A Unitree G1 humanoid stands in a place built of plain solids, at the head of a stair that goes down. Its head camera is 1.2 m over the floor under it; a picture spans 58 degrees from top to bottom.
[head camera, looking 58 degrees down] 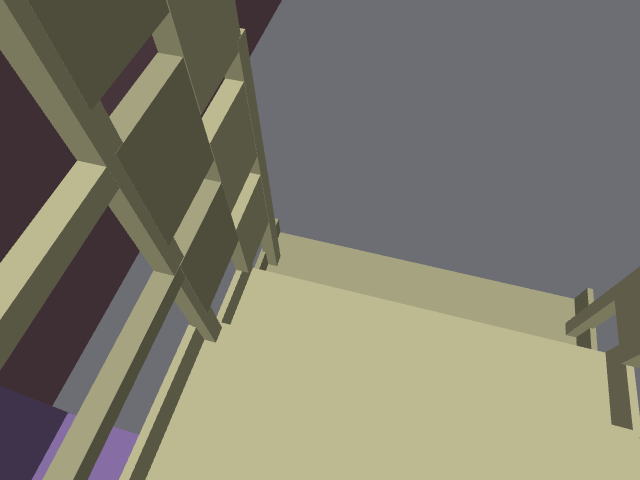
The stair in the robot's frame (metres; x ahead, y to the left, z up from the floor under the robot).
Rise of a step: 0.18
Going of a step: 0.28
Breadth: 1.25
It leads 15 degrees to the right of straight ahead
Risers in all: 3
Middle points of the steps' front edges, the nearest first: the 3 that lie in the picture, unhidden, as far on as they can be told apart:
0.32 -0.27 0.00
0.59 -0.34 -0.18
0.86 -0.41 -0.36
